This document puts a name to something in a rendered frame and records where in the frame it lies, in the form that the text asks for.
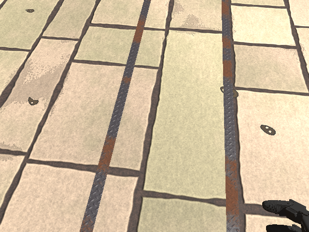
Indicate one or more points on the robot right hand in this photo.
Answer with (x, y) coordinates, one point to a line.
(291, 210)

